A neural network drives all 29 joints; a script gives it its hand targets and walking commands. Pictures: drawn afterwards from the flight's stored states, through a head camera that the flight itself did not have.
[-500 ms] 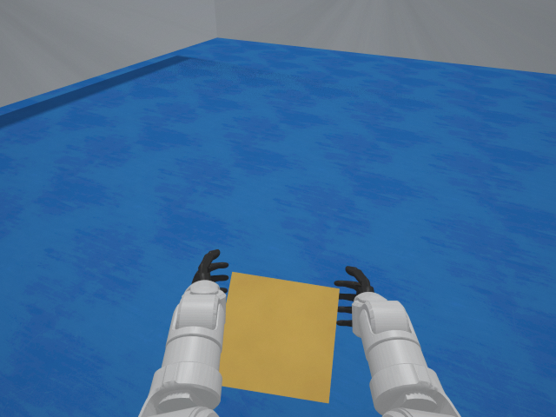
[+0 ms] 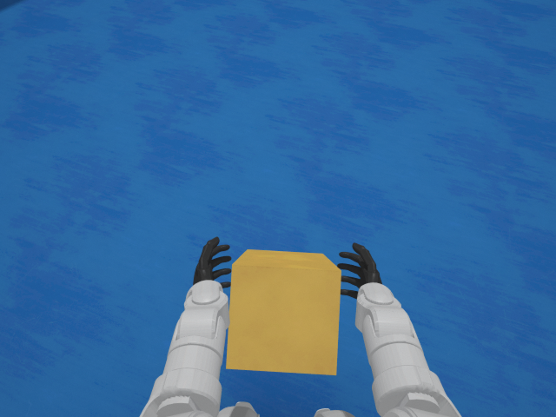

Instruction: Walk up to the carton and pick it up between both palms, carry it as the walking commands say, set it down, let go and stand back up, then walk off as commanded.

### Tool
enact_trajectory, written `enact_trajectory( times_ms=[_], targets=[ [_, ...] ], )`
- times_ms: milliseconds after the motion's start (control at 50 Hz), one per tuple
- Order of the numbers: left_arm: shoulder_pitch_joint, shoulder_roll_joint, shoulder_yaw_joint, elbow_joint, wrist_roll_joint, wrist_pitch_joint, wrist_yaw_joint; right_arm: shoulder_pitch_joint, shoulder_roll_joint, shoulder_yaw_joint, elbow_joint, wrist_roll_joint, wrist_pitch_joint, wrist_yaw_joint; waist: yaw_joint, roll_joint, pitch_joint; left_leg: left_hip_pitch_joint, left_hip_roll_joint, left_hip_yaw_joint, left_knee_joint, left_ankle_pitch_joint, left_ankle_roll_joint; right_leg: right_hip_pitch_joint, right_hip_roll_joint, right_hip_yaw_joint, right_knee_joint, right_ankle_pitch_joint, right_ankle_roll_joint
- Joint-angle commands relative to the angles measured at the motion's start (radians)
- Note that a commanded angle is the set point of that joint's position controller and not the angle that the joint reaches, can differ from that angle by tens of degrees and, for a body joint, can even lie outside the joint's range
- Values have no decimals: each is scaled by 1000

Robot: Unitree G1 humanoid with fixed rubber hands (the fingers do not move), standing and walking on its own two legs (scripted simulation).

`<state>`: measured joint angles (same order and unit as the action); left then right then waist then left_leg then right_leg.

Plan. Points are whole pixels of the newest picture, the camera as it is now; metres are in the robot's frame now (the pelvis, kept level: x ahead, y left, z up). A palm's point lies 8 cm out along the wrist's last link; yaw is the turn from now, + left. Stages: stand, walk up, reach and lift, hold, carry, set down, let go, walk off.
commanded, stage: set down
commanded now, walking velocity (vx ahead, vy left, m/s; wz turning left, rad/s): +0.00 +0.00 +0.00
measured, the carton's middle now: (283, 300) +0.34 +0.00 -0.14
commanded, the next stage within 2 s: none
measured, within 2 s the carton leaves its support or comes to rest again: neither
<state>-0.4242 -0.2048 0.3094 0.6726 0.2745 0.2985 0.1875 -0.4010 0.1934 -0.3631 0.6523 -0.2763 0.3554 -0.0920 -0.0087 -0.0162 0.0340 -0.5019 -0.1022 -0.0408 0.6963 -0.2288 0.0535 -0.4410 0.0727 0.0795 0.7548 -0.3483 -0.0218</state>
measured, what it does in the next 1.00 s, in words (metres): lowers itself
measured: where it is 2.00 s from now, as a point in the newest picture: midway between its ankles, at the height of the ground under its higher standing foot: outside the picture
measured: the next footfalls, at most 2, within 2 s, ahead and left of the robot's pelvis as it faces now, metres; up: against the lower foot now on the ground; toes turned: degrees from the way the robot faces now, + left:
none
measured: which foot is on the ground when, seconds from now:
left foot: down 0.00-1.00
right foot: down 0.00-1.00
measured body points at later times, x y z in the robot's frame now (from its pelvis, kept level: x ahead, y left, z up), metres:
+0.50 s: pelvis -0.02 -0.02 -0.06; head +0.14 -0.01 +0.36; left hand +0.35 +0.10 -0.13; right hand +0.34 -0.16 -0.14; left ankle +0.08 +0.08 -0.71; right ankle +0.03 -0.11 -0.71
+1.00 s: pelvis -0.02 +0.00 -0.13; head +0.18 +0.00 +0.27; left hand +0.37 +0.10 -0.22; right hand +0.36 -0.15 -0.23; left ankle +0.08 +0.08 -0.71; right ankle +0.03 -0.11 -0.71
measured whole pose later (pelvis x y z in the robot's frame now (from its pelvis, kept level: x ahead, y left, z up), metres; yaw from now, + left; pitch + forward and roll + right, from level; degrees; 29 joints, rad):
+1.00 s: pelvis -0.02 +0.00 -0.13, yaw +0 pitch +31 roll -3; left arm -0.61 -0.15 0.20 0.74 0.11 0.03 0.32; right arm -0.59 0.08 -0.26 0.75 -0.04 0.05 -0.23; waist -0.01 0.04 -0.10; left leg -1.48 -0.12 -0.08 1.36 -0.41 0.02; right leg -1.39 0.13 0.01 1.38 -0.53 -0.02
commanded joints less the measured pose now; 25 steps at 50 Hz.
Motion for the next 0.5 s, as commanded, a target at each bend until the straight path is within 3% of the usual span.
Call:
enact_trajectory(
  times_ms=[0, 140, 240, 260, 320, 340, 480],
  targets=[
    [-514, -1070, -441, 33, -105, -81, -244, -704, 851, 472, -43, 110, -158, 252, -25, 53, -495, 338, 27, -155, -13, 95, -31, -199, 12, 67, -73, 97, -48],
    [-570, -1006, -455, 42, -89, -170, -232, -737, 845, 509, -43, 108, -239, 215, -34, -7, -618, 166, 12, -124, 91, 77, -20, -214, 30, 61, 5, 108, -21],
    [-580, -942, -505, 20, -93, -225, -213, -750, 854, 577, -57, 141, -287, 183, -13, -33, -761, 73, -1, -105, 189, 135, -15, -231, 40, 57, 84, 173, -1],
    [-566, -932, -506, 28, -86, -231, -209, -755, 856, 594, -58, 152, -295, 176, 4, -27, -780, 49, -2, -102, 205, 139, -15, -232, 38, 59, 95, 178, -1],
    [-575, -900, -528, 15, -97, -247, -206, -737, 855, 618, -43, 161, -306, 156, 3, -29, -805, -21, -8, -91, 250, 127, -15, -248, 41, 59, 128, 181, 10],
    [-572, -894, -530, 19, -98, -250, -204, -753, 851, 635, -54, 173, -312, 153, 18, -24, -822, -37, -10, -90, 265, 120, -15, -257, 42, 61, 140, 170, 12],
    [-588, -890, -555, 30, -115, -264, -190, -752, 813, 639, -38, 197, -335, 131, 8, 32, -843, -170, -24, -80, 351, 101, -28, -333, 48, 66, 216, 168, 9]
  ],
)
